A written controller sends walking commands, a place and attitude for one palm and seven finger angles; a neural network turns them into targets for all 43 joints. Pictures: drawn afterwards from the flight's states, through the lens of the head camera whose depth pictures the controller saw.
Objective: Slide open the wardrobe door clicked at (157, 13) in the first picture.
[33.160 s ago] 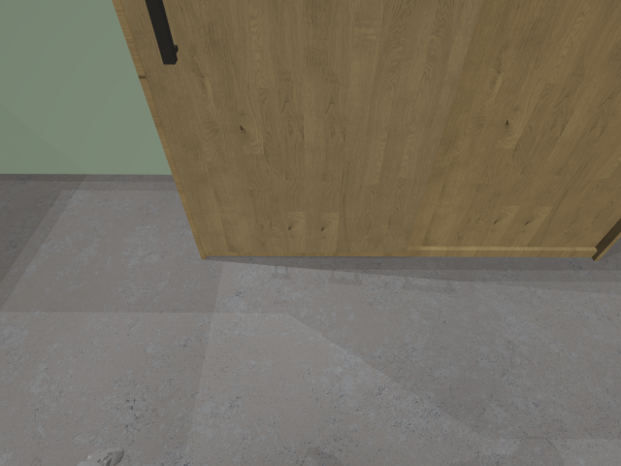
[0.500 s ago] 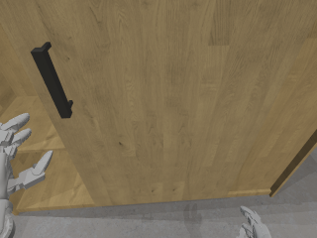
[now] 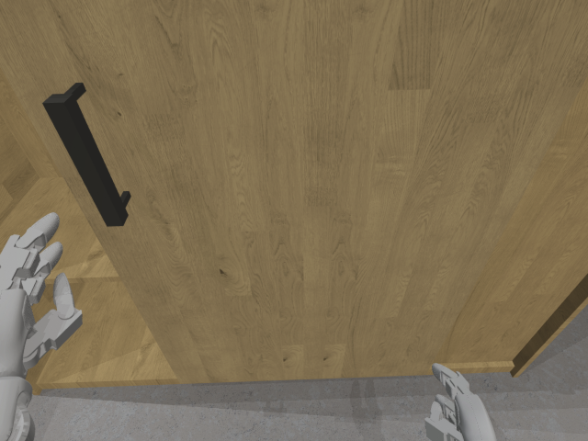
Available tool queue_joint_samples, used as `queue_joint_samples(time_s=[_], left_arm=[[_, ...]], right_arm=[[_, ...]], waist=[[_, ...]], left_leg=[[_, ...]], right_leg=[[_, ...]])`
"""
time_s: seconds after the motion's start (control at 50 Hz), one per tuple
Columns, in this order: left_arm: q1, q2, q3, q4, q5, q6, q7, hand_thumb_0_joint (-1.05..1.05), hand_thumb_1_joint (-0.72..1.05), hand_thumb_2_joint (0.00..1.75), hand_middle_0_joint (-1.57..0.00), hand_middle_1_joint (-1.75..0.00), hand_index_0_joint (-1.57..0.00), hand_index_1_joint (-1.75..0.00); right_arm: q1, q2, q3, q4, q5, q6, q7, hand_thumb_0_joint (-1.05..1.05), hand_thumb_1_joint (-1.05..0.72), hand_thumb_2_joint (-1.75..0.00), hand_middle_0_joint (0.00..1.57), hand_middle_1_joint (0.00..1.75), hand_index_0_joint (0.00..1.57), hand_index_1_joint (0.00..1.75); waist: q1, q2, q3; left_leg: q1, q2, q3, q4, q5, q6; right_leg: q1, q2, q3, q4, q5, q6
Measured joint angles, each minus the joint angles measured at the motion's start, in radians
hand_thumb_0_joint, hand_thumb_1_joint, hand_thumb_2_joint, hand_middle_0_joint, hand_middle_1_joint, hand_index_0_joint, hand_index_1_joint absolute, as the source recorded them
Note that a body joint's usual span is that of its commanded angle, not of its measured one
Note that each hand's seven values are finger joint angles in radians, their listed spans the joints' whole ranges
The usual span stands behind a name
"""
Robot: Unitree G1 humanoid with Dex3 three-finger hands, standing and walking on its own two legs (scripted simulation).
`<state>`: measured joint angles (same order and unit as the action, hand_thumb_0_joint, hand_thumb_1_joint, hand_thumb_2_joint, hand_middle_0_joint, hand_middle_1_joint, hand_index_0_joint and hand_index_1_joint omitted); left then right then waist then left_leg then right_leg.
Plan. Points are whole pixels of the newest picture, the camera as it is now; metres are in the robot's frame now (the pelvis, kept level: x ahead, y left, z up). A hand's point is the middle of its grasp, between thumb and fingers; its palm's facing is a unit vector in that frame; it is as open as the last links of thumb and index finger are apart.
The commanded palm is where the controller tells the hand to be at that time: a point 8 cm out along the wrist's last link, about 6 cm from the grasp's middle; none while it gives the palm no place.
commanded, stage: step back with the hand held close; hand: left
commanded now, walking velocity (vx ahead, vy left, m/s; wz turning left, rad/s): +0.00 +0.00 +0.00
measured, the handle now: (98, 158) +0.43 +0.37 +0.18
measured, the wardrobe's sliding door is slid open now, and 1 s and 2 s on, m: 0.49 0.49 0.49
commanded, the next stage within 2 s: stop stepping back and stand still in 1.18 s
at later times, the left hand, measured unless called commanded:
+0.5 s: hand (54, 328) +0.16 +0.27 +0.16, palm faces +0.37 -0.81 -0.45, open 7.4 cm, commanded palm +0.11 +0.31 +0.17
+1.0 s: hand out of the picture +0.09 +0.37 +0.16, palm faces +0.47 -0.81 -0.34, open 7.4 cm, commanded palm +0.03 +0.40 +0.17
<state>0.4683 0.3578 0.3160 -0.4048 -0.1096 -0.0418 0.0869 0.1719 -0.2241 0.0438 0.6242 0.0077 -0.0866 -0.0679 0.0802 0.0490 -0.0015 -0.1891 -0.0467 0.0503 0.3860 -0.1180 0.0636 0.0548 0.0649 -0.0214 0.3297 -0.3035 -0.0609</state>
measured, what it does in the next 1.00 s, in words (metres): shifts its weight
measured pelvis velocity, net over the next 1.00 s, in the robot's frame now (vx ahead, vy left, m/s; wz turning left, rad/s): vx -0.10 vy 0.09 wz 0.02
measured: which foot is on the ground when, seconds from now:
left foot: down 0.00-1.00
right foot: down 0.00-1.00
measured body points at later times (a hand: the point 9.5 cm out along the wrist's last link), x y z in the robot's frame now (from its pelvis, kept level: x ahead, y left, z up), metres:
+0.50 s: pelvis -0.03 +0.01 -0.01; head -0.04 +0.01 +0.44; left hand +0.14 +0.31 +0.18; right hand +0.15 -0.24 -0.08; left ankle +0.06 +0.08 -0.74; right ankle -0.07 -0.08 -0.74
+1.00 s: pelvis -0.10 +0.09 -0.02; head -0.11 +0.14 +0.42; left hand +0.05 +0.41 +0.18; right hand +0.09 -0.14 -0.08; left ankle +0.06 +0.08 -0.74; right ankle -0.08 -0.07 -0.73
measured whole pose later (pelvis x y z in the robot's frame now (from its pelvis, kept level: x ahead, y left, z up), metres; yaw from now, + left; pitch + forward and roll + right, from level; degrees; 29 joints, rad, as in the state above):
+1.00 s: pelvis -0.10 +0.09 -0.02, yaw +1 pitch -2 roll -7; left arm 0.48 0.43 0.40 -0.57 -0.06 -0.20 0.15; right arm 0.19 -0.22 0.02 0.60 0.01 -0.06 -0.08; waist 0.04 0.03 0.02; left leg -0.49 -0.06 0.05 0.57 -0.16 0.08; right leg -0.28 0.05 -0.04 0.61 -0.36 0.00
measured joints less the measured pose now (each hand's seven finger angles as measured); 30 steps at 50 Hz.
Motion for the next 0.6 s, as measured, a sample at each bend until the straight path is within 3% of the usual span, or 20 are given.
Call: queue_joint_samples(time_s=[0.12,0.22,0.3,0.36,0.44,0.6], left_arm=[[-0.005,0.014,0.01,-0.002,0.0,0.01,-0.004,0.02,0.89,0.9,-0.21,-0.3,-0.21,-0.3],[-0.025,0.039,0.068,-0.003,0.018,-0.048,0.007,0.02,0.89,0.9,-0.21,-0.3,-0.21,-0.3],[0.023,0.032,0.063,-0.044,0.023,-0.044,0.01,0.02,0.9,0.9,-0.21,-0.3,-0.21,-0.3],[0.064,0.041,0.051,-0.078,0.022,-0.041,0.008,0.02,0.9,0.9,-0.21,-0.3,-0.21,-0.3],[0.092,0.068,0.059,-0.095,0.015,-0.057,0.011,0.02,0.89,0.9,-0.21,-0.3,-0.21,-0.3],[0.081,0.07,0.082,-0.084,0.021,-0.098,0.048,0.02,0.89,0.9,-0.21,-0.3,-0.21,-0.3]], right_arm=[[0.007,-0.009,-0.005,-0.006,0.005,0.025,-0.003,0.01,-0.9,-0.9,0.2,0.3,0.2,0.3],[-0.007,-0.02,-0.01,-0.03,0.009,0.09,-0.006,0.01,-0.9,-0.9,0.2,0.3,0.2,0.3],[-0.007,-0.029,-0.023,-0.066,0.019,0.135,-0.005,0.01,-0.9,-0.9,0.2,0.3,0.2,0.3],[0.0,-0.034,-0.032,-0.094,0.023,0.152,-0.006,0.01,-0.9,-0.9,0.2,0.3,0.2,0.3],[0.013,-0.037,-0.039,-0.107,0.026,0.157,-0.009,0.01,-0.9,-0.9,0.2,0.3,0.2,0.3],[0.062,-0.03,-0.032,-0.075,0.022,0.119,-0.021,0.01,-0.9,-0.9,0.2,0.3,0.2,0.3]], waist=[[-0.003,0.001,-0.006],[-0.033,0.002,-0.014],[-0.054,-0.004,-0.016],[-0.066,-0.011,-0.02],[-0.074,-0.006,-0.02],[-0.073,-0.001,-0.03]], left_leg=[[-0.015,0.005,-0.005,0.017,-0.012,-0.006],[-0.094,0.021,-0.022,0.079,-0.032,-0.006],[-0.119,0.023,-0.01,0.081,-0.025,-0.001],[-0.141,0.02,0.001,0.091,-0.02,0.004],[-0.168,0.025,0.003,0.106,-0.01,0.011],[-0.209,0.029,-0.012,0.127,0.008,0.025]], right_leg=[[-0.006,0.006,-0.003,0.0,-0.006,-0.003],[-0.07,0.023,-0.02,0.034,-0.011,0.021],[-0.126,0.018,-0.016,0.095,-0.018,0.058],[-0.155,0.012,-0.01,0.12,-0.031,0.05],[-0.179,0.017,-0.01,0.129,-0.023,0.025],[-0.203,0.023,-0.028,0.12,0.011,0.039]])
